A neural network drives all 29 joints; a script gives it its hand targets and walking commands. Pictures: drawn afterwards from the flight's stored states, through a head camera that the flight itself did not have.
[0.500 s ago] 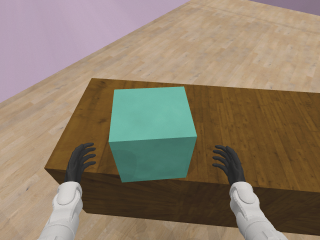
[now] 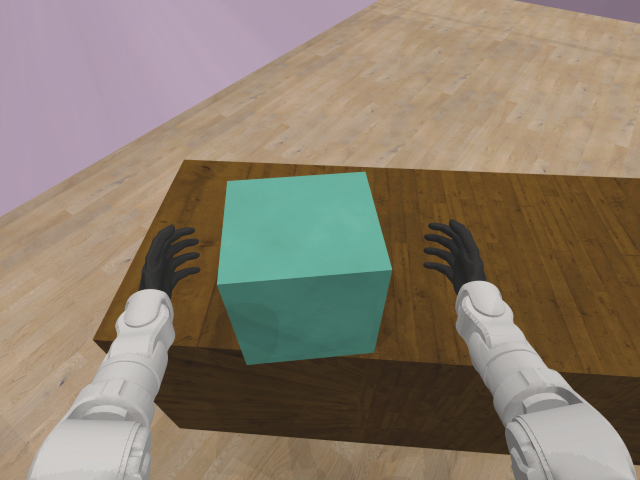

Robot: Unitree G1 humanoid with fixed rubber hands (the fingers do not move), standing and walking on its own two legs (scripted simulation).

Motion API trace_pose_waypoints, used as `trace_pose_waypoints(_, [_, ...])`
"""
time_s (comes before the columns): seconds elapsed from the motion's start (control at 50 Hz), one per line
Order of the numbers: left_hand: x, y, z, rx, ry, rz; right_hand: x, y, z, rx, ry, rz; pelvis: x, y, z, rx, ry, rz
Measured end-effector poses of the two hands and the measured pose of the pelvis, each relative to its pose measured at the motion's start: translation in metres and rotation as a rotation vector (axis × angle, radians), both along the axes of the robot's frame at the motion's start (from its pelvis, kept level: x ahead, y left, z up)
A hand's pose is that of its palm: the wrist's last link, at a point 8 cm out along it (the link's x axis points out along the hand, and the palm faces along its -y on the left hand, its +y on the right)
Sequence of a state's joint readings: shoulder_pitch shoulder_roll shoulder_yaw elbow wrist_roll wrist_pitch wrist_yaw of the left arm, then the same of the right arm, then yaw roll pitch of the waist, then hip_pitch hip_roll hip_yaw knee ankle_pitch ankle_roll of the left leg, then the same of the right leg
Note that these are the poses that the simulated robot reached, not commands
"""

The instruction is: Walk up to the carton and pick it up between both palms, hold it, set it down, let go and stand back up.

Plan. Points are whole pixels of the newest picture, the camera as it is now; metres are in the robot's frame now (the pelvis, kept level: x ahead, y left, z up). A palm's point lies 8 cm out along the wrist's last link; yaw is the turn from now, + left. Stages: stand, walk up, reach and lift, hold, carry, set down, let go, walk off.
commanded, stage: reach and lift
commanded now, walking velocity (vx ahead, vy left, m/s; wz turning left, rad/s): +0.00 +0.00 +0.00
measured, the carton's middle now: (304, 271) +0.47 +0.04 -0.06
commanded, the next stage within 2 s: none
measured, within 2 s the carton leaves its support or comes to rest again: neither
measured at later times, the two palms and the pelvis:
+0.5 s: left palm (169, 225) +0.44 +0.21 +0.10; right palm (473, 213) +0.44 -0.20 +0.10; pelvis -0.01 -0.01 -0.01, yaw +0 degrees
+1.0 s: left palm (164, 231) +0.44 +0.23 +0.08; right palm (452, 212) +0.46 -0.18 +0.08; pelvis +0.00 -0.01 +0.00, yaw +2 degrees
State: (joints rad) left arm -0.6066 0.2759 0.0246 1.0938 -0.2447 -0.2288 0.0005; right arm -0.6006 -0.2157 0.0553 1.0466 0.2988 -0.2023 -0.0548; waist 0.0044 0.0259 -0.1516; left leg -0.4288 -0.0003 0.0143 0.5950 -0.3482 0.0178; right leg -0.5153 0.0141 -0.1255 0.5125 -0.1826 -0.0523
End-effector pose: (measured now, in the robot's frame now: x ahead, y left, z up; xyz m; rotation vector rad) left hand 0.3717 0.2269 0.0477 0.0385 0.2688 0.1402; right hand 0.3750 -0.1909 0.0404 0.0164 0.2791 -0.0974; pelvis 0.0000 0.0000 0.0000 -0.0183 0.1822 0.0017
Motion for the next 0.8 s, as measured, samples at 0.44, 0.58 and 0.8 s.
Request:
trace_pose_waypoints(0.44, [0.059, -0.014, 0.043, 0.019, 0.006, -0.004, 0.06, -0.014, 0.051, -0.005, -0.005, -0.016, -0.008, -0.006, -0.006, 0.014, 0.136, 0.0])
trace_pose_waypoints(0.58, [0.068, -0.012, 0.053, 0.009, -0.008, 0.004, 0.074, -0.006, 0.061, -0.02, -0.023, 0.017, -0.005, -0.011, -0.003, 0.025, 0.147, -0.002])
trace_pose_waypoints(0.8, [0.078, 0.0, 0.067, 0.031, -0.008, 0.038, 0.094, 0.01, 0.077, -0.03, -0.022, 0.027, -0.003, -0.013, -0.002, 0.024, 0.174, 0.022])
